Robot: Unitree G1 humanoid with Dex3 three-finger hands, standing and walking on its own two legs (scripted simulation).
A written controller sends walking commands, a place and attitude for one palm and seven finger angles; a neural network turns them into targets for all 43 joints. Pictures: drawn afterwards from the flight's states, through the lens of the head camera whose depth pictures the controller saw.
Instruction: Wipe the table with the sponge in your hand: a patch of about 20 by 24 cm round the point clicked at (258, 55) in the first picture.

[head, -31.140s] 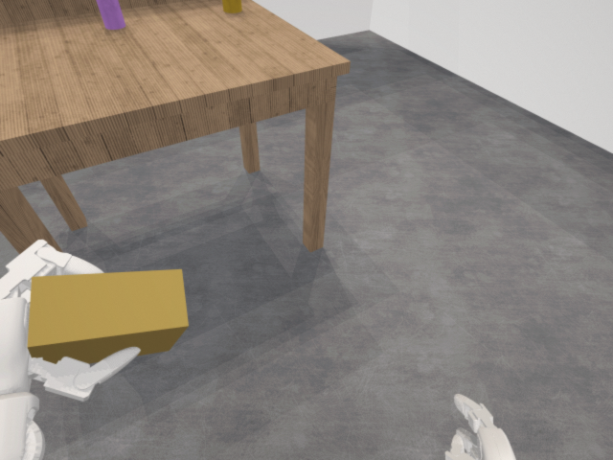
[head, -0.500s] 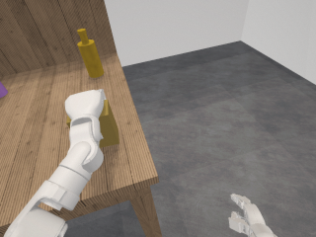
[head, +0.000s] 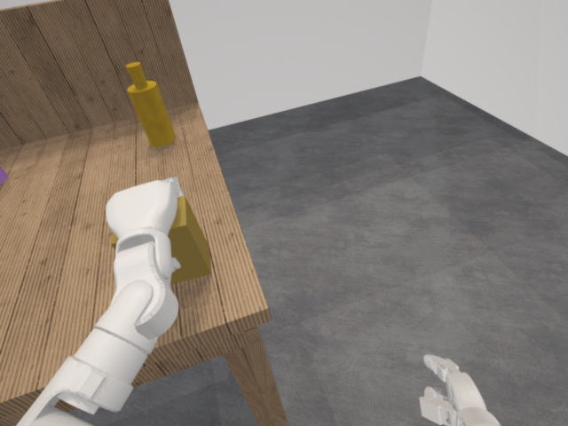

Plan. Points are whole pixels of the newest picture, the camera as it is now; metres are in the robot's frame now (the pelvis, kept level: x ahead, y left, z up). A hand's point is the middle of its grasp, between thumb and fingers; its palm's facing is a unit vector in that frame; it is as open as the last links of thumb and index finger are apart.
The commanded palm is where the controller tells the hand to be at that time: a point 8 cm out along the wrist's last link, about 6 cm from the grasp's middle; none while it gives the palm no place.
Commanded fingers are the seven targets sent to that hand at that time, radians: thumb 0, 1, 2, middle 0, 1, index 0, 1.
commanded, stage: wipe back along the third lane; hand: left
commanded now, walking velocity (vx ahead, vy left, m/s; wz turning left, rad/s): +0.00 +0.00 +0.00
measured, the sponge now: (171, 253) +0.34 +0.22 +0.09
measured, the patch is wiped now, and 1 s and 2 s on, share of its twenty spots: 0.90 0.90 0.90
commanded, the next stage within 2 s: slide back across to the middle lane in 0.18 s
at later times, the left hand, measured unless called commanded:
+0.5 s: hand (155, 248) +0.30 +0.21 +0.15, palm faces +0.21 -0.16 -0.97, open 10.3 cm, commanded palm +0.24 +0.23 +0.18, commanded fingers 0.00 0.10 1.30 -1.20 -1.60 -1.20 -1.60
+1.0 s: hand (96, 272) +0.25 +0.27 +0.15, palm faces +0.12 -0.09 -0.99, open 10.2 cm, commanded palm +0.22 +0.28 +0.20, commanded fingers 0.00 0.10 1.30 -1.20 -1.60 -1.20 -1.60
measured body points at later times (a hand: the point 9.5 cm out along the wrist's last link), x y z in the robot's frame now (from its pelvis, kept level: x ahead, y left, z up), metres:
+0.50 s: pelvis +0.00 +0.00 +0.00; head -0.03 -0.06 +0.45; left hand +0.28 +0.21 +0.20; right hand +0.25 -0.20 -0.08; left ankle -0.02 +0.12 -0.74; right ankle -0.04 -0.10 -0.74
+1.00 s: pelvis -0.02 -0.01 +0.00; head -0.05 -0.06 +0.45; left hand +0.24 +0.27 +0.20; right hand +0.22 -0.23 -0.09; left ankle -0.02 +0.12 -0.74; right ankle -0.04 -0.10 -0.74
